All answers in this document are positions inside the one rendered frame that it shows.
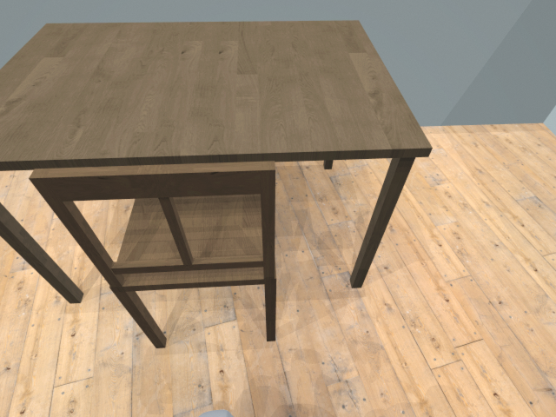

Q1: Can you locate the table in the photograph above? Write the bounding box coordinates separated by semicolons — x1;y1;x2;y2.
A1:
0;20;433;304

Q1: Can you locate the chair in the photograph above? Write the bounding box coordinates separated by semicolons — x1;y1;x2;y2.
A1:
29;161;276;348

